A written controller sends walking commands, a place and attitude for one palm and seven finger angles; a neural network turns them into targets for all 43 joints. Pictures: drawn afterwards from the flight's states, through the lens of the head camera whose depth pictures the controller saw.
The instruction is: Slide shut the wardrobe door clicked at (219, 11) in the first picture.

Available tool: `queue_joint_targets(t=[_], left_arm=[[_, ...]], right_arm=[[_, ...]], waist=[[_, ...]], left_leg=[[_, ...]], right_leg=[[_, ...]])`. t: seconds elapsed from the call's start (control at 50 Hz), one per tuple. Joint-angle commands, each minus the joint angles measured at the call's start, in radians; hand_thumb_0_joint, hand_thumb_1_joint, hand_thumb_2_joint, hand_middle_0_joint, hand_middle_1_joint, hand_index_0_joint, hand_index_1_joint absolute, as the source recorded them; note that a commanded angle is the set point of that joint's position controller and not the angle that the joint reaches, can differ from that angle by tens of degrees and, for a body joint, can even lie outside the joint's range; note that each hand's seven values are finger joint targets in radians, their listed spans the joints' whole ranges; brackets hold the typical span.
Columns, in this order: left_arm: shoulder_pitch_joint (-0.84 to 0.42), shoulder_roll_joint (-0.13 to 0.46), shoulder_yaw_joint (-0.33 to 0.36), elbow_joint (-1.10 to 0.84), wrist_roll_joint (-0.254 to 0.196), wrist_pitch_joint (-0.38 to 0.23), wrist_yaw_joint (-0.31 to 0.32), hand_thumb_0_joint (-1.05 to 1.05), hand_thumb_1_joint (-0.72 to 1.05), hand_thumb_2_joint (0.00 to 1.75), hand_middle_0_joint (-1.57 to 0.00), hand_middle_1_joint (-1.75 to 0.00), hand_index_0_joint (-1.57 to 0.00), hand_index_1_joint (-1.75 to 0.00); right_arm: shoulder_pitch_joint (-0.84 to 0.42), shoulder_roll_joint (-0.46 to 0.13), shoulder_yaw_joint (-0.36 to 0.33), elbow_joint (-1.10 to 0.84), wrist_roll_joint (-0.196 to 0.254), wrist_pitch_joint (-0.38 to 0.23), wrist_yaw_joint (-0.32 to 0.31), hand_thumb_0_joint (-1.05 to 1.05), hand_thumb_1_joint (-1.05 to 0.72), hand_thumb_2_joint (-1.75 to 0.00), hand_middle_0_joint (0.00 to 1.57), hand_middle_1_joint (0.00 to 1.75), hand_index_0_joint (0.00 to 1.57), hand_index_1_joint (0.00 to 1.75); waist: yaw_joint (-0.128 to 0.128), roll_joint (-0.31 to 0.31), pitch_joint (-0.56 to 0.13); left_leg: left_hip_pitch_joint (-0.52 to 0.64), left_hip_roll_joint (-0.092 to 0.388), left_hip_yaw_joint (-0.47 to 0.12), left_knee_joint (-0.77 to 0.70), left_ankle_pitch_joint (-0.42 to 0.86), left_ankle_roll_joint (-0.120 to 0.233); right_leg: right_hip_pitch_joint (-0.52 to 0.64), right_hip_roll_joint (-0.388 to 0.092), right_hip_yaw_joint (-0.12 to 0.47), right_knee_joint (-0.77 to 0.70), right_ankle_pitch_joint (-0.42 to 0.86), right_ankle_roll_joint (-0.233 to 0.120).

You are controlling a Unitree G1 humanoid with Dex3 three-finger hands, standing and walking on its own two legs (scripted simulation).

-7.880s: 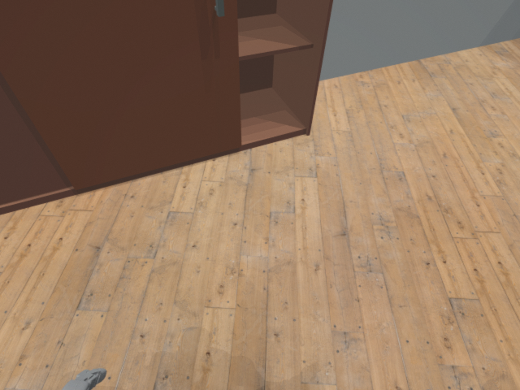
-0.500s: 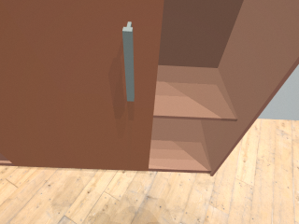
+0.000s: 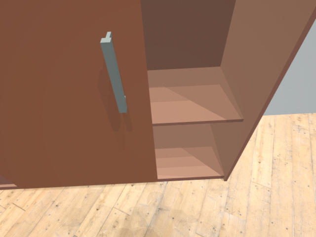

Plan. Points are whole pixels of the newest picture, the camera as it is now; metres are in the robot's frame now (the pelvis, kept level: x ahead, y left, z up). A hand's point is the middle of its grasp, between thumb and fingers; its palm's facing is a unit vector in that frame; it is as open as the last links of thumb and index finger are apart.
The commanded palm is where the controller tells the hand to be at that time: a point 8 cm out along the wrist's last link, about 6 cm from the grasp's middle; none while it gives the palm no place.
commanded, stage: come to a stop and stand still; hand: left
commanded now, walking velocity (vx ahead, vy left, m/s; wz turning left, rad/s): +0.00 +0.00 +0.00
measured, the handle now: (116, 76) +0.53 +0.14 +0.13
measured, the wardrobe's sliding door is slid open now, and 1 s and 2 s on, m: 0.44 0.44 0.44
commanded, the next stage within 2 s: look again from close up in 0.42 s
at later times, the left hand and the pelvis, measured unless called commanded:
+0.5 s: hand out of the picture -0.03 +0.13 -0.17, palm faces +0.08 -0.98 -0.17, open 7.4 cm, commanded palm none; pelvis +0.00 -0.02 +0.00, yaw +1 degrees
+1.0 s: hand out of the picture -0.03 +0.21 -0.18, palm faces +0.01 -0.98 -0.18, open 7.4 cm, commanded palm none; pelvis -0.03 +0.04 +0.00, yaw -1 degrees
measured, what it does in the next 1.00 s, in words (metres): shifts its weight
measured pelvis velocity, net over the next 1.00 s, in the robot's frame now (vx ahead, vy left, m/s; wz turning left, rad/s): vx -0.03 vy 0.04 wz -0.02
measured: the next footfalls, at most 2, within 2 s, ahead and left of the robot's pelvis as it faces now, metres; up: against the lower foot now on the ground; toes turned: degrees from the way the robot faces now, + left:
none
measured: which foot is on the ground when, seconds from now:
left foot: down 0.00-1.00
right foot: down 0.00-1.00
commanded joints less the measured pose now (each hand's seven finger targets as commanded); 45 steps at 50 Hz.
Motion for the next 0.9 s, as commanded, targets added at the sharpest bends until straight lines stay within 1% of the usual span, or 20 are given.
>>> queue_joint_targets(t=[0.0, 0.06, 0.14, 0.18, 0.34, 0.46, 0.48, 0.5, 0.52, 0.54, 0.56, 0.58, 0.6, 0.62, 0.64, 0.68, 0.7, 0.72, 0.78, 0.88], left_arm=[[0.066, 0.088, 0.008, 0.001, -0.010, -0.020, 0.006, 0.00, 0.90, 0.90, -0.20, -0.30, -0.20, -0.30], [0.068, 0.091, 0.008, 0.001, -0.013, -0.016, 0.008, 0.00, 0.90, 0.90, -0.20, -0.30, -0.20, -0.30], [0.074, 0.100, 0.010, 0.001, -0.013, -0.014, 0.008, 0.00, 0.90, 0.90, -0.20, -0.30, -0.20, -0.30], [0.082, 0.108, 0.011, 0.002, -0.013, -0.017, 0.009, 0.00, 0.90, 0.90, -0.20, -0.30, -0.20, -0.30], [0.097, 0.106, 0.014, 0.006, -0.008, -0.017, 0.015, 0.00, 0.90, 0.90, -0.20, -0.30, -0.20, -0.30], [0.101, 0.091, 0.009, 0.007, -0.008, -0.014, 0.012, 0.00, 0.90, 0.90, -0.20, -0.30, -0.20, -0.30], [0.217, 0.139, 0.024, 0.029, 0.012, -0.054, 0.051, 0.00, 0.90, 0.90, -0.20, -0.30, -0.20, -0.30], [0.222, 0.178, 0.016, -0.002, 0.010, -0.062, 0.049, 0.00, 0.90, 0.90, -0.20, -0.30, -0.20, -0.30], [0.199, 0.152, 0.016, -0.023, 0.009, -0.056, 0.044, 0.00, 0.90, 0.90, -0.20, -0.30, -0.20, -0.30], [0.174, 0.137, 0.012, -0.031, 0.011, -0.047, 0.040, 0.00, 0.90, 0.90, -0.20, -0.30, -0.20, -0.30], [0.146, 0.131, 0.007, -0.046, 0.010, -0.045, 0.033, 0.00, 0.90, 0.90, -0.20, -0.30, -0.20, -0.30], [0.113, 0.129, 0.004, -0.061, 0.009, -0.043, 0.026, 0.00, 0.90, 0.90, -0.20, -0.30, -0.20, -0.30], [0.085, 0.120, 0.002, -0.070, 0.005, -0.035, 0.021, 0.00, 0.90, 0.90, -0.20, -0.30, -0.20, -0.30], [0.087, 0.094, 0.000, -0.067, 0.003, -0.030, 0.018, 0.00, 0.90, 0.90, -0.20, -0.30, -0.20, -0.30], [0.085, 0.079, -0.003, -0.065, 0.002, -0.025, 0.016, 0.00, 0.90, 0.90, -0.20, -0.30, -0.20, -0.30], [0.089, 0.081, -0.005, -0.064, 0.005, -0.026, 0.011, 0.00, 0.90, 0.90, -0.20, -0.30, -0.20, -0.30], [0.087, 0.092, -0.004, -0.057, 0.005, -0.021, 0.008, 0.00, 0.90, 0.90, -0.20, -0.30, -0.20, -0.30], [0.093, 0.094, -0.007, -0.058, 0.006, -0.019, 0.006, 0.00, 0.90, 0.90, -0.20, -0.30, -0.20, -0.30], [0.101, 0.089, -0.010, -0.058, 0.008, -0.016, 0.003, 0.00, 0.90, 0.90, -0.20, -0.30, -0.20, -0.30], [0.099, 0.094, -0.011, -0.069, 0.009, -0.009, 0.000, 0.00, 0.90, 0.90, -0.20, -0.30, -0.20, -0.30]], right_arm=[[0.053, -0.029, 0.001, -0.010, -0.001, -0.012, -0.003, 0.00, -0.90, -0.90, 0.20, 0.30, 0.20, 0.30], [0.050, -0.034, 0.006, 0.005, -0.002, -0.010, -0.006, 0.00, -0.90, -0.90, 0.20, 0.30, 0.20, 0.30], [0.029, -0.044, 0.008, 0.000, -0.001, -0.012, -0.009, 0.00, -0.90, -0.90, 0.20, 0.30, 0.20, 0.30], [0.021, -0.052, 0.007, -0.005, 0.000, -0.012, -0.010, 0.00, -0.90, -0.90, 0.20, 0.30, 0.20, 0.30], [-0.004, -0.058, 0.003, -0.018, 0.003, -0.005, -0.013, 0.00, -0.90, -0.90, 0.20, 0.30, 0.20, 0.30], [-0.012, -0.063, 0.007, -0.020, 0.000, -0.004, -0.012, 0.00, -0.90, -0.90, 0.20, 0.30, 0.20, 0.30], [-0.145, -0.097, -0.006, -0.098, 0.008, -0.025, 0.006, 0.00, -0.90, -0.90, 0.20, 0.30, 0.20, 0.30], [-0.121, -0.088, 0.002, -0.163, 0.012, -0.013, 0.010, 0.00, -0.90, -0.90, 0.20, 0.30, 0.20, 0.30], [-0.065, -0.045, -0.001, -0.154, 0.007, -0.013, 0.005, 0.00, -0.90, -0.90, 0.20, 0.30, 0.20, 0.30], [-0.060, -0.043, -0.003, -0.153, 0.007, -0.021, 0.007, 0.00, -0.90, -0.90, 0.20, 0.30, 0.20, 0.30], [-0.039, -0.039, -0.002, -0.147, 0.008, -0.024, 0.010, 0.00, -0.90, -0.90, 0.20, 0.30, 0.20, 0.30], [-0.014, -0.045, -0.002, -0.138, 0.007, -0.025, 0.011, 0.00, -0.90, -0.90, 0.20, 0.30, 0.20, 0.30], [-0.006, -0.054, -0.002, -0.131, 0.002, -0.026, 0.014, 0.00, -0.90, -0.90, 0.20, 0.30, 0.20, 0.30], [0.002, -0.078, -0.002, -0.130, -0.005, -0.031, 0.014, 0.00, -0.90, -0.90, 0.20, 0.30, 0.20, 0.30], [-0.007, -0.094, 0.000, -0.134, -0.008, -0.033, 0.012, 0.00, -0.90, -0.90, 0.20, 0.30, 0.20, 0.30], [-0.022, -0.098, 0.005, -0.140, -0.008, -0.031, 0.011, 0.00, -0.90, -0.90, 0.20, 0.30, 0.20, 0.30], [-0.026, -0.097, 0.007, -0.136, -0.008, -0.032, 0.012, 0.00, -0.90, -0.90, 0.20, 0.30, 0.20, 0.30], [-0.029, -0.100, 0.010, -0.138, -0.007, -0.034, 0.012, 0.00, -0.90, -0.90, 0.20, 0.30, 0.20, 0.30], [-0.024, -0.113, 0.010, -0.138, -0.006, -0.038, 0.012, 0.00, -0.90, -0.90, 0.20, 0.30, 0.20, 0.30], [-0.011, -0.126, 0.011, -0.130, -0.006, -0.043, 0.014, 0.00, -0.90, -0.90, 0.20, 0.30, 0.20, 0.30]], waist=[[0.014, -0.172, 0.082], [0.020, -0.077, 0.106], [0.025, -0.026, 0.069], [0.028, -0.045, 0.034], [0.026, -0.091, 0.046], [0.027, -0.055, 0.100], [0.093, -0.201, 0.133], [0.042, -0.155, 0.089], [0.026, -0.124, 0.012], [0.020, -0.085, -0.042], [0.012, -0.098, -0.094], [0.000, -0.096, -0.112], [-0.002, -0.092, -0.071], [0.003, -0.052, -0.038], [0.012, -0.011, 0.023], [0.023, -0.031, 0.073], [0.031, 0.019, 0.077], [0.034, 0.023, 0.090], [0.039, -0.037, 0.090], [0.045, -0.024, 0.102]], left_leg=[[-0.021, 0.042, -0.020, -0.053, 0.140, 0.006], [-0.009, 0.055, -0.030, -0.085, 0.200, 0.003], [0.011, 0.061, -0.035, -0.093, 0.228, 0.004], [0.020, 0.059, -0.027, -0.084, 0.227, 0.002], [0.026, 0.054, -0.015, -0.082, 0.189, -0.003], [0.042, 0.061, -0.034, -0.106, 0.188, 0.003], [-0.156, 0.027, 0.050, 0.198, -0.007, -0.022], [-0.171, 0.005, -0.006, 0.237, -0.075, 0.012], [-0.171, -0.001, -0.004, 0.241, -0.092, 0.033], [-0.155, 0.005, 0.003, 0.205, -0.078, 0.038], [-0.090, 0.005, 0.001, 0.128, -0.045, 0.028], [-0.024, -0.005, 0.001, 0.042, 0.021, 0.021], [0.002, 0.006, -0.015, 0.015, 0.069, 0.022], [-0.007, 0.039, -0.054, -0.015, 0.107, 0.035], [-0.051, 0.074, -0.086, -0.044, 0.122, 0.054], [-0.093, 0.068, -0.092, -0.049, 0.115, 0.060], [-0.100, 0.070, -0.102, -0.074, 0.105, 0.062], [-0.114, 0.071, -0.115, -0.090, 0.090, 0.065], [-0.128, 0.075, -0.131, -0.123, 0.044, 0.074], [-0.158, 0.082, -0.155, -0.186, -0.040, 0.080]], right_leg=[[-0.010, -0.182, 0.146, -0.155, 0.400, -0.018], [-0.016, -0.147, 0.130, -0.156, 0.335, 0.007], [0.022, -0.136, 0.128, -0.154, 0.347, 0.012], [0.056, -0.142, 0.127, -0.152, 0.410, 0.023], [0.059, -0.146, 0.130, -0.163, 0.468, 0.049], [-0.005, -0.133, 0.128, -0.187, 0.306, 0.027], [0.031, -0.215, 0.246, -0.153, 1.005, 0.162], [0.101, -0.276, 0.209, -0.094, 1.263, 0.149], [0.145, -0.279, 0.196, -0.057, 1.259, 0.120], [0.149, -0.247, 0.149, -0.031, 1.094, 0.026], [0.131, -0.229, 0.137, -0.033, 0.883, -0.033], [0.085, -0.211, 0.137, -0.034, 0.649, -0.041], [0.015, -0.173, 0.119, -0.045, 0.401, -0.027], [-0.047, -0.144, 0.126, -0.054, 0.211, -0.012], [-0.079, -0.118, 0.121, -0.066, 0.108, -0.003], [-0.086, -0.106, 0.129, -0.072, 0.084, -0.003], [-0.080, -0.105, 0.118, -0.065, 0.060, -0.001], [-0.077, -0.100, 0.114, -0.059, 0.055, 0.002], [-0.064, -0.097, 0.112, -0.052, 0.053, 0.004], [-0.053, -0.095, 0.090, -0.031, 0.052, 0.013]])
